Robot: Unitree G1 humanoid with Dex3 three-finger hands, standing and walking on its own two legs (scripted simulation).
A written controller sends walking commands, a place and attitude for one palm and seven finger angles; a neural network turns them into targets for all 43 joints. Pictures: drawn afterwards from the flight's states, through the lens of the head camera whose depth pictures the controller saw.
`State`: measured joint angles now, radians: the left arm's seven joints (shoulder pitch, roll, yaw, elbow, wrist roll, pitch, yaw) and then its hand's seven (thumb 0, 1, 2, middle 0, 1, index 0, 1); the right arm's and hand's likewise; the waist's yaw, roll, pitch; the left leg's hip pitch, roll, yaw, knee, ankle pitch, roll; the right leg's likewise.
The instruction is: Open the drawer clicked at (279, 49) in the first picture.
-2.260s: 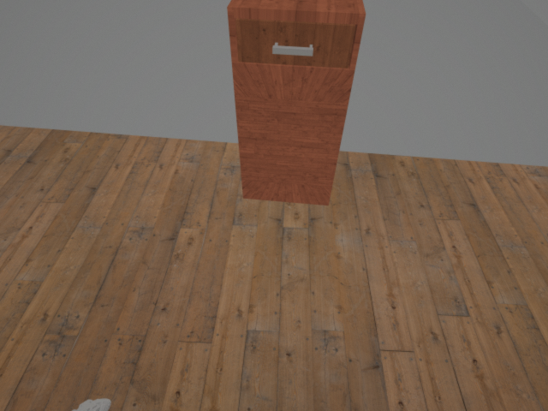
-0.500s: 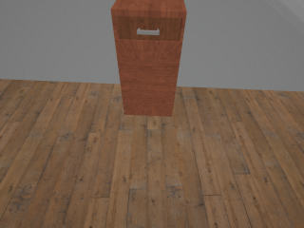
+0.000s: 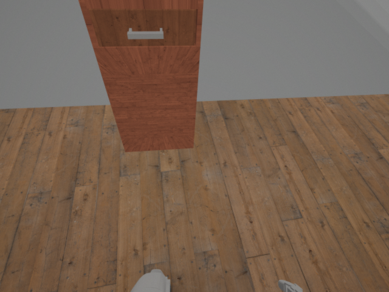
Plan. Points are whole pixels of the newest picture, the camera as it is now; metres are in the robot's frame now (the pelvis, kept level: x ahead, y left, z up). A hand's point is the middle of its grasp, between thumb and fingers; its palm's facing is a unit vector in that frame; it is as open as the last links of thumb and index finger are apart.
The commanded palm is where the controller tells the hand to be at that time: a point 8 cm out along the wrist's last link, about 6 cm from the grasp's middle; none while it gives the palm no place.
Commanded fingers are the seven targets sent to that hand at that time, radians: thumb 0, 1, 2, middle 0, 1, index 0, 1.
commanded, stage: walk to a spot facing it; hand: left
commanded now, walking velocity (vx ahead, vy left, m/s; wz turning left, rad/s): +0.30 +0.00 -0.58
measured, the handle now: (145, 32) +0.96 +0.30 +0.02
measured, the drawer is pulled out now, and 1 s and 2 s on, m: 0.00 0.00 0.00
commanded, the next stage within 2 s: turn to face it in 0.42 s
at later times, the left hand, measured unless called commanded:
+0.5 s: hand (154, 197) +0.37 +0.15 -0.15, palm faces -0.34 -0.91 -0.23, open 7.3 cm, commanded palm none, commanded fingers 0.00 0.90 0.90 -0.20 -0.30 -0.20 -0.30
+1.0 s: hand (141, 212) +0.33 +0.19 -0.18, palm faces -0.14 -0.98 -0.17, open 7.3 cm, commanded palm none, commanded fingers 0.00 0.90 0.90 -0.20 -0.30 -0.20 -0.30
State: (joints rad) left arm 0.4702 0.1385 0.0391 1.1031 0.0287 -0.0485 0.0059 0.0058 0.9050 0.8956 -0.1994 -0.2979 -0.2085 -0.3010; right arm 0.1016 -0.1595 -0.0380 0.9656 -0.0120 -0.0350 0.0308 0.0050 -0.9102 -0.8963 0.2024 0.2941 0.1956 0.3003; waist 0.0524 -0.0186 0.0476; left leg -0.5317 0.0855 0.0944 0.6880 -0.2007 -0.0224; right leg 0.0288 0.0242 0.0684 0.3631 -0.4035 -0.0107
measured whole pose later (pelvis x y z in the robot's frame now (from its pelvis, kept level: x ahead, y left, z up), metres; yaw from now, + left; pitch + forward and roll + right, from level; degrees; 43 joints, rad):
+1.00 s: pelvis +0.22 +0.02 +0.00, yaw -10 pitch +0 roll -2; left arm 0.19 0.20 0.08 0.97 0.02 0.06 0.02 0.00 0.91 0.90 -0.20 -0.30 -0.21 -0.30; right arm 0.29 -0.13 -0.04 1.00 -0.02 0.02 0.00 0.01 -0.92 -0.90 0.21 0.29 0.20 0.30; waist -0.03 -0.04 0.03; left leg -0.33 0.03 0.08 0.62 -0.29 0.05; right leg -0.46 -0.07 -0.09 1.02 -0.43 0.04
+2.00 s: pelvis +0.23 +0.00 +0.01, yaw +10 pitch -1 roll +0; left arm 0.31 0.22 0.05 1.08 0.03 0.03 -0.02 0.01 0.91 0.90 -0.19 -0.30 -0.20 -0.30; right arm 0.32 -0.16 -0.03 1.06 -0.02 -0.03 -0.02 -0.01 -0.94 -0.90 0.21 0.29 0.20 0.30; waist 0.01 -0.04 0.03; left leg -0.03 0.01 0.07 0.35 -0.31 0.02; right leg -0.49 -0.11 -0.08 0.96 -0.30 0.04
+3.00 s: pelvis +0.51 +0.00 +0.00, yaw +9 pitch -1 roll +1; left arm 0.21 0.19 0.05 1.05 0.02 0.03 0.03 0.01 0.92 0.90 -0.19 -0.30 -0.20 -0.30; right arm 0.25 -0.12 -0.04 1.10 -0.01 0.02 -0.03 0.01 -0.93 -0.90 0.21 0.29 0.20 0.30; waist -0.01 -0.02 0.09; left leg -0.19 0.05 0.17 0.52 -0.31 0.00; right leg -0.30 -0.07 -0.09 0.59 -0.22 0.01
